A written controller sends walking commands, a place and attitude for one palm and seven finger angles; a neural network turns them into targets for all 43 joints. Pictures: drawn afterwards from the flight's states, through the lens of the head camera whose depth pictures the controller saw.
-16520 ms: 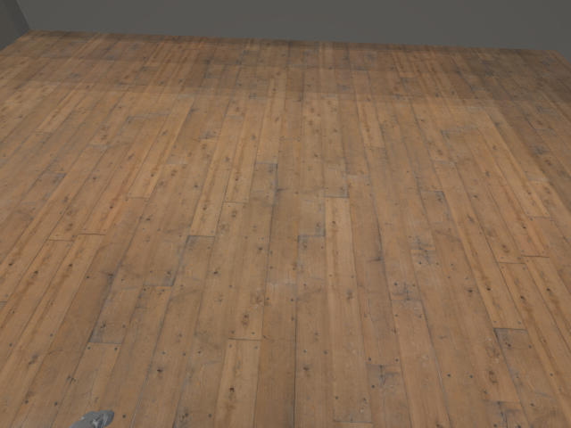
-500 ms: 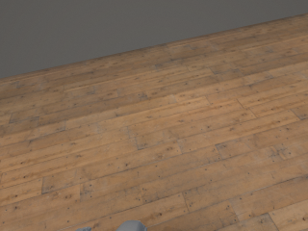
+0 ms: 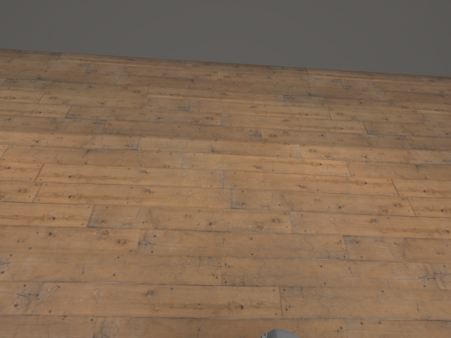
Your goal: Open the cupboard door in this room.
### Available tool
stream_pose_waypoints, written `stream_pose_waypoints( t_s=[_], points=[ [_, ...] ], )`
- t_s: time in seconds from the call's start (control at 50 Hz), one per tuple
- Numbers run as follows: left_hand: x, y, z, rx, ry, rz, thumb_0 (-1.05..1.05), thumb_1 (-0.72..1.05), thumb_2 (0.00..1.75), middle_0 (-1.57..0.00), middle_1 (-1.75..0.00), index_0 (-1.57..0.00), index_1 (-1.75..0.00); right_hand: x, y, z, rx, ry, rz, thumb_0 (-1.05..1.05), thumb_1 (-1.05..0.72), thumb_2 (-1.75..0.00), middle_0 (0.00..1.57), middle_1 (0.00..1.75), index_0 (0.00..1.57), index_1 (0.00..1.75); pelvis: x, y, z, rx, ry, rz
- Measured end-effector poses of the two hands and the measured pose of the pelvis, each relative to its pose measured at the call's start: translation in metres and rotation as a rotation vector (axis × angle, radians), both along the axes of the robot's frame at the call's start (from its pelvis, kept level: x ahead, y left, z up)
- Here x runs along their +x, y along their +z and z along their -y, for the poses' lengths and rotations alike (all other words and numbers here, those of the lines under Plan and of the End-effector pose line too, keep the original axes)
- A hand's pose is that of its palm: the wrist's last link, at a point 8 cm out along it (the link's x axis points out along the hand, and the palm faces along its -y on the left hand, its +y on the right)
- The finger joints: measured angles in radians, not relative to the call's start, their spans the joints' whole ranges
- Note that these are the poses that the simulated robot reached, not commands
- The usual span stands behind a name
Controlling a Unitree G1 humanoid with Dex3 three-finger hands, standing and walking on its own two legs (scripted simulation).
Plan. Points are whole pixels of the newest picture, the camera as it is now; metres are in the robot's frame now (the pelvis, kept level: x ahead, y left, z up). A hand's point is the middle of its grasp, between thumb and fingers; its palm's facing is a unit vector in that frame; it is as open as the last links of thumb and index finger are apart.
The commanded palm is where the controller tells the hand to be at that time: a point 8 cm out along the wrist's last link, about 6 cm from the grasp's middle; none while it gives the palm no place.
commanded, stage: turn or walk to find it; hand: left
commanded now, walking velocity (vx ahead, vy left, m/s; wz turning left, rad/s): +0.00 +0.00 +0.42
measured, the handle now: out of the picture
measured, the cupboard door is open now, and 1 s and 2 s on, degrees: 0 0 0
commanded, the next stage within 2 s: none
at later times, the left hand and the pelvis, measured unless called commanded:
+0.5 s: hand out of the picture +0.01 +0.14 -0.15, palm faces +0.24 -0.93 -0.27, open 7.3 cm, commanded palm none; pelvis -0.02 -0.06 +0.00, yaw +14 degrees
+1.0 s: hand out of the picture -0.12 +0.20 -0.17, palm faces +0.48 -0.85 -0.23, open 7.3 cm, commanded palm none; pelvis -0.07 -0.01 +0.00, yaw +26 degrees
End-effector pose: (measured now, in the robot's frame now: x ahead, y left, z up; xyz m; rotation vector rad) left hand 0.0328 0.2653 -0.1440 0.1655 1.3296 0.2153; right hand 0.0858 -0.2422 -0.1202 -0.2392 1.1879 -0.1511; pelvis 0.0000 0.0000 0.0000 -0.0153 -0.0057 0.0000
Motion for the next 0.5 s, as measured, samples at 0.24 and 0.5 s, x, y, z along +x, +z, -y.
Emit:
stream_pose_waypoints(
  t_s=[0.24,0.5],
  points=[
    [0.032,0.021,0.034,0.037,0.009,0.172,0.01,0.91,0.9,-0.2,-0.29,-0.2,-0.3,-0.021,-0.026,0.018,0.07,0.026,-0.061,0.01,-0.91,-0.9,0.2,0.3,0.2,0.3,-0.011,-0.005,0.027,0.03,0.098,-0.001],
    [-0.042,0.031,0.078,0.049,0.154,0.128,0.0,0.91,0.9,-0.21,-0.29,-0.21,-0.3,-0.029,-0.032,0.057,0.07,0.119,-0.165,0.01,-0.91,-0.9,0.2,0.3,0.2,0.3,-0.024,0.002,0.056,0.056,0.24,0.007]
  ],
)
